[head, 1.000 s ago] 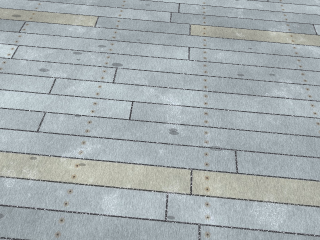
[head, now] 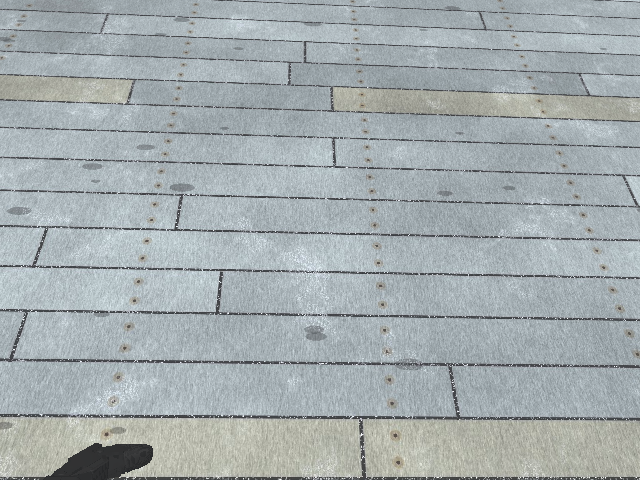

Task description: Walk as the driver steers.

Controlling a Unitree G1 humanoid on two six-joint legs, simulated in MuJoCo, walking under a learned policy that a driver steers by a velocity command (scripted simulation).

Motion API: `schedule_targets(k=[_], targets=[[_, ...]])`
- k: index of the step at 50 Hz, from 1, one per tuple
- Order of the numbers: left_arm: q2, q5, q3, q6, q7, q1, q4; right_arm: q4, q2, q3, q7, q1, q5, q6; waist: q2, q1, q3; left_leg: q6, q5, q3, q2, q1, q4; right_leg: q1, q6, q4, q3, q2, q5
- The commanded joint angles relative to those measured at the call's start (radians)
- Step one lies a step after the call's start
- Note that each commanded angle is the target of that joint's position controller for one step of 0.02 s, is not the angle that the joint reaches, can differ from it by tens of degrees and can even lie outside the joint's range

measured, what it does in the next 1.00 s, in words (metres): walks ahead: right foot, then left foot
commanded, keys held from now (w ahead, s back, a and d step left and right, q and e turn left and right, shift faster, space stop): w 1.00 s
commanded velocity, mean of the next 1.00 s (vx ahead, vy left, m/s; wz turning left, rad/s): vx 0.49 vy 0.00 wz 0.00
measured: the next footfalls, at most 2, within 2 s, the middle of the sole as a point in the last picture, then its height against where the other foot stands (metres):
right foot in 0.14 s outside the picture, level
left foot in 0.66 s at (225, 437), level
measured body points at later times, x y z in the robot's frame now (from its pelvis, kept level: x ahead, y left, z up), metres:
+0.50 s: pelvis +0.29 -0.02 +0.00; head +0.32 -0.02 +0.45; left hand +0.31 +0.25 -0.13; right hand +0.49 -0.27 -0.09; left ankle +0.48 +0.15 -0.68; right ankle +0.24 -0.12 -0.74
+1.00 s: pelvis +0.57 +0.05 +0.01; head +0.59 +0.06 +0.46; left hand +0.74 +0.30 -0.10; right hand +0.59 -0.23 -0.11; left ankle +0.53 +0.13 -0.74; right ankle +0.73 -0.14 -0.68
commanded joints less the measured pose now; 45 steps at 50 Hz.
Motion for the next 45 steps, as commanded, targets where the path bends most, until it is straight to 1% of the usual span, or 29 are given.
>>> schedule_targets(k=[1,4,6,7,8,9,10,11,12,13,14,15,16,17,19,20,21,26,30,32,33,34,35,36,37,38,39,41,45], targets=[[0.047,-0.007,0.003,-0.029,-0.016,-0.179,-0.121,-0.022,-0.192,-0.047,-0.008,0.040,0.010,-0.002,0.134,0.005,0.112,0.125,0.447,-0.105,0.265,-0.064,-0.035,-0.002,-0.026,-0.088,-0.022,0.036,0.026],[0.097,-0.001,0.022,-0.032,-0.018,-0.114,-0.111,-0.024,-0.222,-0.061,-0.014,0.018,0.008,0.008,0.162,0.078,0.027,0.100,0.835,-0.091,0.287,0.032,0.110,0.118,-0.083,-0.110,-0.042,0.085,-0.070],[0.167,-0.001,0.058,-0.022,0.001,0.155,-0.036,-0.035,-0.228,-0.062,-0.019,-0.015,-0.002,0.025,0.167,0.225,-0.157,0.060,1.054,-0.045,0.237,-0.034,0.437,0.483,-0.145,-0.132,-0.067,0.116,-0.049],[0.228,0.015,0.073,-0.012,0.018,0.343,0.006,-0.064,-0.188,-0.046,-0.023,-0.006,-0.022,0.023,0.065,0.278,-0.312,0.038,0.716,-0.038,0.190,-0.295,0.745,0.844,-0.207,-0.070,0.153,-0.078,-0.059],[0.278,0.020,0.078,-0.018,0.008,0.369,0.028,-0.069,-0.024,-0.001,-0.005,0.160,-0.014,0.003,-0.221,0.166,-0.477,-0.019,-0.226,-0.096,-0.028,-0.675,1.099,1.156,-0.392,-0.186,0.696,-0.334,-0.311],[0.166,0.011,0.056,-0.016,0.013,0.356,0.034,-0.061,-0.159,-0.031,0.005,0.057,0.021,-0.022,-0.126,0.223,-0.410,-0.008,-0.257,-0.197,0.007,-0.788,1.204,1.081,-0.360,-0.309,0.770,-0.304,-0.469],[0.137,0.006,0.044,-0.014,0.020,0.266,0.031,-0.108,-0.200,-0.045,0.010,-0.068,0.047,-0.036,-0.087,0.205,-0.210,0.001,-0.170,-0.160,0.060,-0.850,1.197,0.917,-0.308,-0.343,0.593,-0.268,-0.435],[0.126,0.010,0.038,-0.016,0.020,0.202,0.030,-0.125,-0.186,-0.041,0.005,-0.128,0.040,-0.044,0.024,0.169,-0.125,0.003,-0.077,-0.135,0.112,-0.815,1.142,0.754,-0.279,-0.374,0.478,-0.231,-0.317],[0.107,0.021,0.032,-0.020,0.015,0.161,0.028,-0.125,-0.174,-0.045,0.000,-0.152,0.021,-0.042,0.061,0.135,-0.062,-0.004,-0.022,-0.120,0.141,-0.776,1.088,0.629,-0.261,-0.405,0.388,-0.187,-0.196],[0.093,0.035,0.028,-0.029,0.010,0.155,0.033,-0.121,-0.166,-0.047,0.002,-0.129,0.011,-0.035,0.022,0.104,-0.056,-0.005,0.003,-0.129,0.165,-0.699,1.062,0.546,-0.252,-0.416,0.318,-0.159,-0.035],[0.097,0.031,0.030,-0.033,0.009,0.138,0.040,-0.115,-0.136,-0.043,0.002,-0.081,0.013,-0.024,-0.009,0.069,-0.075,-0.020,0.013,-0.129,0.176,-0.674,1.032,0.522,-0.271,-0.448,0.299,-0.157,-0.064],[0.076,0.022,0.026,-0.040,0.006,0.133,0.050,-0.105,-0.128,-0.043,-0.003,-0.084,0.008,-0.011,0.015,0.066,-0.060,-0.020,0.031,-0.119,0.186,-0.664,1.016,0.483,-0.256,-0.476,0.255,-0.123,-0.074],[0.109,0.019,0.032,-0.047,0.008,0.134,0.063,-0.116,-0.111,-0.038,-0.004,-0.081,0.009,-0.001,-0.025,0.048,-0.045,-0.037,0.035,-0.111,0.191,-0.669,0.979,0.437,-0.277,-0.497,0.235,-0.147,-0.062],[0.105,0.011,0.031,-0.053,0.007,0.149,0.076,-0.128,-0.114,-0.035,-0.005,-0.124,0.000,0.006,-0.007,0.063,-0.005,-0.052,0.050,-0.103,0.203,-0.697,0.938,0.413,-0.276,-0.509,0.196,-0.133,0.008],[0.139,0.016,0.039,-0.048,0.019,0.176,0.096,-0.162,-0.115,-0.033,-0.007,-0.214,-0.006,0.003,0.008,0.081,0.021,-0.074,0.167,-0.095,0.209,-0.745,0.804,0.410,-0.271,-0.533,0.163,-0.120,-0.048],[0.117,0.014,0.032,-0.044,0.023,0.192,0.103,-0.169,-0.126,-0.040,-0.008,-0.254,-0.011,0.004,0.034,0.099,0.018,-0.068,0.247,-0.082,0.193,-0.785,0.772,0.458,-0.242,-0.529,0.135,-0.087,-0.033],[0.160,0.016,0.039,-0.040,0.026,0.202,0.108,-0.183,-0.093,-0.026,-0.001,-0.277,-0.004,-0.002,-0.006,0.101,0.023,-0.071,0.292,-0.084,0.198,-0.758,0.671,0.439,-0.249,-0.529,0.119,-0.107,-0.014],[0.172,-0.004,0.039,-0.019,0.033,0.321,0.162,-0.235,-0.099,-0.022,0.027,-0.463,0.005,-0.024,0.030,0.184,0.044,-0.059,0.407,-0.036,0.133,-0.724,0.417,0.563,-0.207,-0.489,0.075,-0.113,-0.026],[0.202,-0.004,0.049,0.007,0.042,0.315,0.184,-0.257,-0.136,-0.036,0.044,-0.447,0.009,-0.028,-0.009,0.139,0.012,-0.004,0.258,-0.049,0.112,-0.677,0.350,0.700,-0.172,-0.385,0.108,-0.187,0.074],[0.198,0.002,0.045,0.020,0.045,0.280,0.180,-0.200,-0.193,-0.068,0.036,-0.244,0.006,-0.028,-0.007,0.028,-0.109,0.042,0.234,0.003,0.056,-0.394,0.313,0.671,-0.130,-0.144,0.057,-0.126,0.324],[0.151,0.022,0.023,0.021,0.049,0.289,0.158,-0.164,-0.257,-0.091,0.026,-0.067,-0.002,-0.024,0.063,-0.038,-0.257,0.094,0.264,-0.111,0.169,-0.104,0.353,0.514,-0.094,0.132,0.010,-0.069,0.175],[0.028,0.018,-0.013,0.001,0.039,0.420,0.141,-0.145,-0.351,-0.113,0.026,0.004,-0.013,-0.017,0.323,0.016,-0.380,0.257,0.040,-0.586,0.401,0.256,0.266,0.087,-0.018,0.511,-0.019,0.112,-0.337],[0.097,0.004,0.000,-0.020,0.034,0.390,0.161,-0.149,-0.251,-0.088,0.030,0.015,-0.003,-0.017,0.290,-0.013,-0.407,0.259,-0.094,-0.769,0.419,0.268,0.140,-0.038,-0.028,0.646,0.127,0.109,-0.607],[0.170,-0.023,0.021,-0.032,0.029,0.303,0.135,-0.160,-0.206,-0.071,0.029,-0.063,-0.002,-0.019,0.218,-0.004,-0.251,0.214,-0.107,-0.633,0.396,0.151,0.124,-0.116,-0.046,0.688,0.131,0.056,-0.546],[0.165,-0.022,0.018,-0.035,0.032,0.238,0.116,-0.175,-0.187,-0.064,0.028,-0.135,-0.005,-0.020,0.139,0.023,-0.163,0.192,-0.024,-0.510,0.360,0.013,0.109,-0.100,-0.052,0.652,0.097,0.002,-0.454],[0.151,-0.001,0.018,-0.035,0.035,0.201,0.106,-0.178,-0.172,-0.060,0.030,-0.178,-0.012,-0.021,0.101,0.046,-0.098,0.192,0.085,-0.430,0.327,-0.109,0.082,-0.072,-0.046,0.586,0.083,-0.031,-0.392],[0.142,0.005,0.022,-0.025,0.037,0.214,0.109,-0.178,-0.154,-0.054,0.031,-0.210,-0.021,-0.026,0.128,0.082,-0.085,0.190,0.120,-0.386,0.301,-0.193,0.048,-0.009,-0.040,0.541,0.092,-0.061,-0.346],[0.108,0.007,0.018,0.000,0.040,0.245,0.130,-0.172,-0.138,-0.052,0.033,-0.225,-0.017,-0.036,0.125,0.106,-0.068,0.187,0.168,-0.304,0.260,-0.270,-0.008,0.053,-0.025,0.497,0.083,-0.067,-0.300],[0.094,0.022,0.014,0.010,0.046,0.144,0.097,-0.132,-0.178,-0.065,0.021,-0.172,-0.009,-0.041,0.092,0.093,-0.012,0.195,0.289,-0.209,0.255,-0.259,-0.051,-0.032,0.012,0.301,0.075,-0.076,-0.148]])
Velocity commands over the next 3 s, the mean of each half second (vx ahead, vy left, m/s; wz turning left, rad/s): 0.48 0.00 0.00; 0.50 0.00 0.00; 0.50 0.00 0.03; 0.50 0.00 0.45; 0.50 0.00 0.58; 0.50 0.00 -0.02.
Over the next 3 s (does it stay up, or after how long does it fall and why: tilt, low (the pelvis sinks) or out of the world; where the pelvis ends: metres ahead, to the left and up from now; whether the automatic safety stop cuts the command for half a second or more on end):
stays up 1.57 0.32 0.00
